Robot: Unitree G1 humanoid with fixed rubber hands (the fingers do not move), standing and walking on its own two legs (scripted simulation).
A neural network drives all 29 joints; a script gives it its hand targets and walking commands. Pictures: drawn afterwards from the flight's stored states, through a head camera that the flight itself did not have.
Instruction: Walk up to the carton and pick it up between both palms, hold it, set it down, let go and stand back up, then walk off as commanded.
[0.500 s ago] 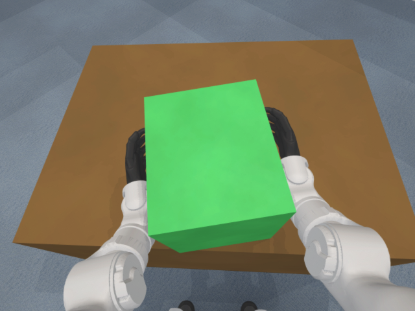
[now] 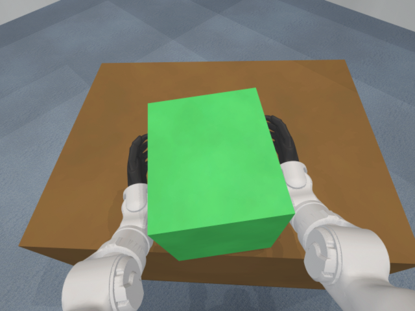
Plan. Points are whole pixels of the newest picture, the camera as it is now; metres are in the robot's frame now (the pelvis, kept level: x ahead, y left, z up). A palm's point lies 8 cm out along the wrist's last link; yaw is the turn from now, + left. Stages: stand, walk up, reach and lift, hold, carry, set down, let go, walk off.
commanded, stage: reach and lift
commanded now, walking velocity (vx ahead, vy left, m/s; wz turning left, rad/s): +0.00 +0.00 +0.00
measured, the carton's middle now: (214, 181) +0.39 +0.02 -0.02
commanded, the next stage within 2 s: none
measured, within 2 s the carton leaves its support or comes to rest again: neither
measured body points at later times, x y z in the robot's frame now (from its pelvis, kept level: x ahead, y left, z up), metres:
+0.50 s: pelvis -0.01 +0.01 +0.01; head +0.00 -0.01 +0.46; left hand +0.39 +0.19 +0.09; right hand +0.43 -0.11 +0.11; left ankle +0.02 +0.15 -0.71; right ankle +0.03 -0.10 -0.71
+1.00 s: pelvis -0.01 +0.03 +0.03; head -0.05 +0.03 +0.48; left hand +0.39 +0.21 +0.17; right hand +0.41 -0.10 +0.17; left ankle +0.02 +0.15 -0.71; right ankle +0.03 -0.10 -0.71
